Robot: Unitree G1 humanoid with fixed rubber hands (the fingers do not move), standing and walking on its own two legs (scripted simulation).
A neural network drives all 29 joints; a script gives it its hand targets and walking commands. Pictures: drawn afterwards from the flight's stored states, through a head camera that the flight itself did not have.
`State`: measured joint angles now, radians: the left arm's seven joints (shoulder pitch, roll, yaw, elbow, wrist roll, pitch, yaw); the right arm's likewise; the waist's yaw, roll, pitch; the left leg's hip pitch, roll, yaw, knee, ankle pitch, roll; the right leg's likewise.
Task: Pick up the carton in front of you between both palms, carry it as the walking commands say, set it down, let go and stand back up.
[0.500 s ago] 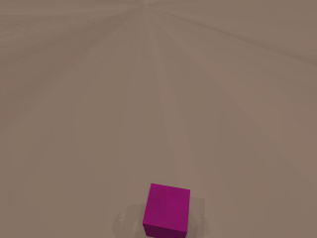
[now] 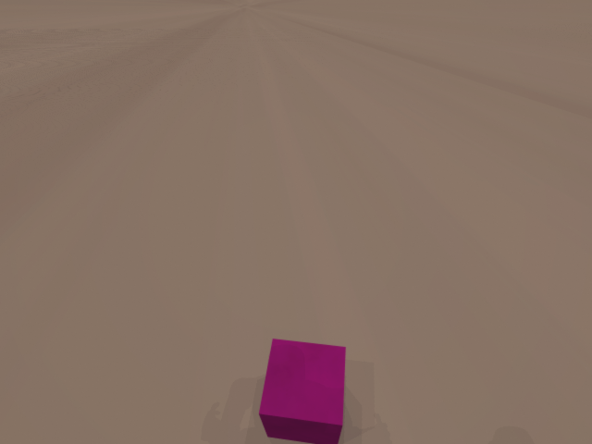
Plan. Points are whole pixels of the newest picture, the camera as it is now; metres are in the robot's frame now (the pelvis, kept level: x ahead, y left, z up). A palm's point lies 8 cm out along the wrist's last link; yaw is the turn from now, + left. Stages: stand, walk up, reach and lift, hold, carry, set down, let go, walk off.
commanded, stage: stand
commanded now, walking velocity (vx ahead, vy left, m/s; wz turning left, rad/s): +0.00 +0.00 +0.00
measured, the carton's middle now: (305, 393) +0.40 +0.01 -0.63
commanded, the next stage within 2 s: none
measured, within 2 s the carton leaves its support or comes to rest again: neither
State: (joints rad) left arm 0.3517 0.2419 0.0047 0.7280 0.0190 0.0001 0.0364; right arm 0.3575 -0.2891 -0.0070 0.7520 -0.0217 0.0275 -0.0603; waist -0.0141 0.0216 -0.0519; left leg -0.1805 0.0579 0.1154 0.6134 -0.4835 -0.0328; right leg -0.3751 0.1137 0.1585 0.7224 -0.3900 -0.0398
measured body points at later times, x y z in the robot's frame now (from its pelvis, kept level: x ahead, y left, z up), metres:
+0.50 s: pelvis -0.02 +0.01 +0.01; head -0.01 -0.01 +0.45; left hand +0.05 +0.26 -0.12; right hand -0.01 -0.26 -0.14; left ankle -0.10 +0.13 -0.72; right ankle -0.01 -0.10 -0.72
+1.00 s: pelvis -0.03 +0.02 +0.01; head -0.02 +0.01 +0.46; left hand +0.01 +0.26 -0.13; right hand -0.06 -0.23 -0.15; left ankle -0.11 +0.13 -0.72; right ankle -0.01 -0.10 -0.72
